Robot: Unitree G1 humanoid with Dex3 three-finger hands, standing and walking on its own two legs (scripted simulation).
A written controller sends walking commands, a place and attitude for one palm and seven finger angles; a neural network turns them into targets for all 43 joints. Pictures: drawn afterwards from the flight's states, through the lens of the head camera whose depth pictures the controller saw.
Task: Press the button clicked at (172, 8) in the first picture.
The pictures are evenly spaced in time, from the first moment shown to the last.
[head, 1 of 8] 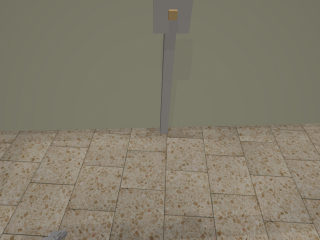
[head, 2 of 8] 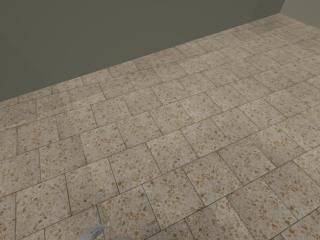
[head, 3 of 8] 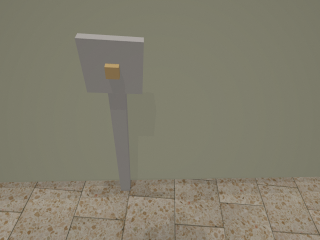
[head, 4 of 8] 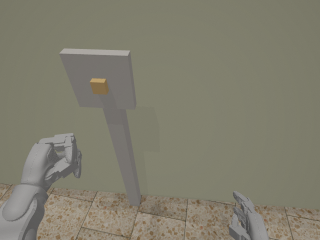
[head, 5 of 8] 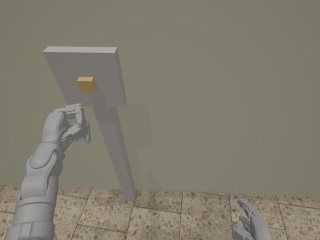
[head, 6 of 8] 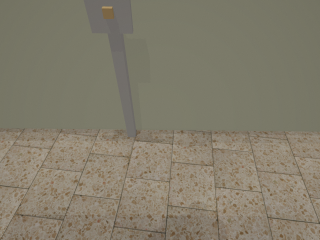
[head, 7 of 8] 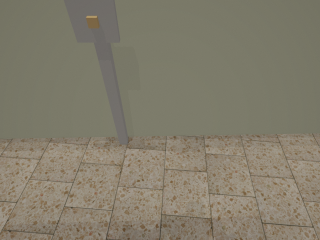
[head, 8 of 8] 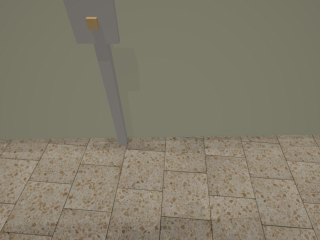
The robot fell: no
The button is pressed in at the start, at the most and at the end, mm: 0 8 0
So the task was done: no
